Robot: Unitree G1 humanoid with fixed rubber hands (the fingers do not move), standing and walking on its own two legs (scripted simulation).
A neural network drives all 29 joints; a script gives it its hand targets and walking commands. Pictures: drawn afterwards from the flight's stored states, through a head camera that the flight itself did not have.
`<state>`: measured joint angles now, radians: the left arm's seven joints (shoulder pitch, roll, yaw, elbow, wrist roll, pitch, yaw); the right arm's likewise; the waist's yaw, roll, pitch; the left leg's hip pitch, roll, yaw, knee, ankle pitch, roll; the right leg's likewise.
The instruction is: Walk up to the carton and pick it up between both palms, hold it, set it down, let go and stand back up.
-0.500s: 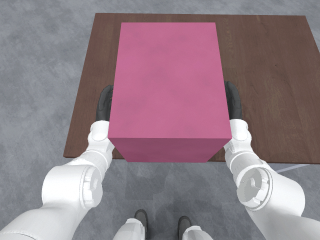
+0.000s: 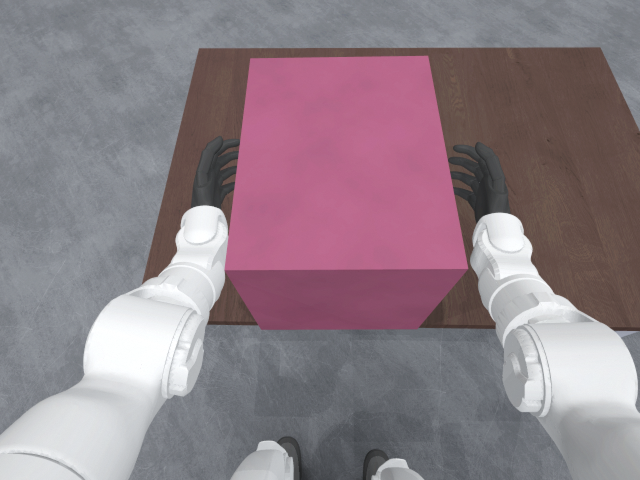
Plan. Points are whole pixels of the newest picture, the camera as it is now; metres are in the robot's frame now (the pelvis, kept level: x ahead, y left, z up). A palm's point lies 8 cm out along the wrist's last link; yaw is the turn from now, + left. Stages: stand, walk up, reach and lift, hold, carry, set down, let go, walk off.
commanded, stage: set down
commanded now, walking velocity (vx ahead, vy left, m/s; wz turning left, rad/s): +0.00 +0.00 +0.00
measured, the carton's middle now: (338, 202) +0.48 +0.02 -0.03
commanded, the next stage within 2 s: none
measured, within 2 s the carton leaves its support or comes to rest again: neither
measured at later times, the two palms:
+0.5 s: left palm (173, 171) +0.44 +0.22 +0.08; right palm (539, 163) +0.48 -0.21 +0.08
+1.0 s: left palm (160, 228) +0.38 +0.23 +0.05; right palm (531, 210) +0.42 -0.20 +0.06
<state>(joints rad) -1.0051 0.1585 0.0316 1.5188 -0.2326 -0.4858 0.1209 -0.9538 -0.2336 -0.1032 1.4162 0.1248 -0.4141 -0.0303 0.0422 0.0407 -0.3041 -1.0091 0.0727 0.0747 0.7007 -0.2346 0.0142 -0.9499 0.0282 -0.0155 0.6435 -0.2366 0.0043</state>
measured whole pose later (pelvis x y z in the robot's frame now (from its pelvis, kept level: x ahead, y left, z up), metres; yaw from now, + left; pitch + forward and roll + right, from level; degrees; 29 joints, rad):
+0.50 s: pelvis -0.01 -0.02 +0.00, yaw +1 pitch +29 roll -2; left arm -1.04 0.32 -0.12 1.30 -0.38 -0.20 0.04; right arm -1.03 -0.41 0.17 1.28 0.49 -0.18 0.03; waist 0.06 0.00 -0.29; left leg -0.99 0.08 0.03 0.69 -0.21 -0.02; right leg -0.94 0.04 -0.04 0.66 -0.23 -0.03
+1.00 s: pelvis -0.01 -0.03 +0.02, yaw +3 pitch +21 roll -2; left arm -0.76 0.29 -0.01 1.14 -0.28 -0.24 0.03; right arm -0.77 -0.31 0.09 1.14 0.41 -0.22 -0.02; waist 0.02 -0.02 -0.22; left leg -0.79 0.06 0.01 0.60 -0.18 -0.03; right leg -0.73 0.04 -0.06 0.57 -0.21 -0.03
